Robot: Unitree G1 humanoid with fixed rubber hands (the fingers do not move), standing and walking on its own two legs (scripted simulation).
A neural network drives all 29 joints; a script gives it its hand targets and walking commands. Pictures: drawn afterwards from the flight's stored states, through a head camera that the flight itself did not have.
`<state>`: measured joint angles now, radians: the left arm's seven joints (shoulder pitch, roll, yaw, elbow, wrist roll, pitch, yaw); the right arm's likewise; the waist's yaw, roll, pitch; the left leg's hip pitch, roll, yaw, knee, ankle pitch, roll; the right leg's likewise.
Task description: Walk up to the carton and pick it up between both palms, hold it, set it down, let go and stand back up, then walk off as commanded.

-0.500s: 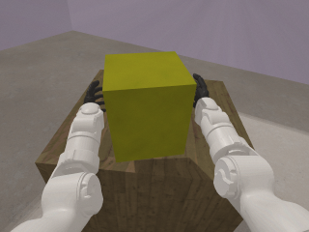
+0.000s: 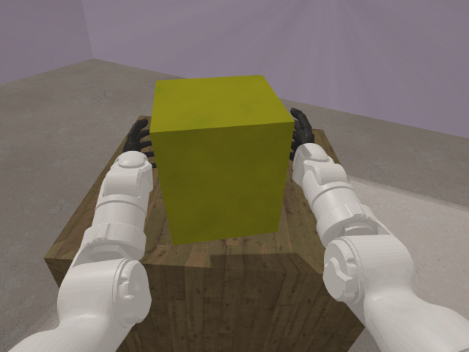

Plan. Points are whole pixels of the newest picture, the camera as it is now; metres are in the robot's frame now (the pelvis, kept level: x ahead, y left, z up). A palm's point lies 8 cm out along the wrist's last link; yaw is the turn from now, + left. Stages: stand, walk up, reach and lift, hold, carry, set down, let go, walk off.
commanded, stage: reach and lift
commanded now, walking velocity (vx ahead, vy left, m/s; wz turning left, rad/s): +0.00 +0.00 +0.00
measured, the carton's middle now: (218, 158) +0.44 +0.03 +0.17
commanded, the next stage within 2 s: hold in 0.64 s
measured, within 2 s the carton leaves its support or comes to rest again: neither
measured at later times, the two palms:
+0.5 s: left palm (129, 151) +0.39 +0.18 +0.21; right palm (299, 143) +0.40 -0.11 +0.24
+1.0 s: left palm (129, 145) +0.38 +0.18 +0.23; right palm (304, 139) +0.39 -0.12 +0.25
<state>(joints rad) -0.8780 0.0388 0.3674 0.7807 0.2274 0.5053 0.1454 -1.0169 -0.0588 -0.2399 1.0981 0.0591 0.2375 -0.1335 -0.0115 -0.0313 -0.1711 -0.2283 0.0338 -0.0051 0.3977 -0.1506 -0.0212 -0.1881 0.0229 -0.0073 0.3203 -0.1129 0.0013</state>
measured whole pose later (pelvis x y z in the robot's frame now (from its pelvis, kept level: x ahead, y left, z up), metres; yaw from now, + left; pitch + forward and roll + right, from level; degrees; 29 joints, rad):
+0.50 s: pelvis +0.00 +0.00 +0.00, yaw +0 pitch -1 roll -1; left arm -0.89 0.06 0.36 0.72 0.23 0.57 0.12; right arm -1.02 -0.06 -0.19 1.04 0.12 0.29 -0.16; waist -0.01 -0.03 -0.17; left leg -0.22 0.03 -0.01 0.40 -0.15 -0.02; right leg -0.18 0.02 -0.01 0.32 -0.12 0.00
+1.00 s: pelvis +0.00 +0.00 +0.00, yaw +0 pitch -2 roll -1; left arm -0.90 0.07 0.34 0.64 0.22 0.69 0.11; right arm -1.02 -0.07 -0.15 0.94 0.19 0.41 -0.20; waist -0.02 -0.03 -0.17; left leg -0.22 0.03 -0.01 0.40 -0.15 -0.02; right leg -0.18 0.02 -0.01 0.32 -0.12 0.00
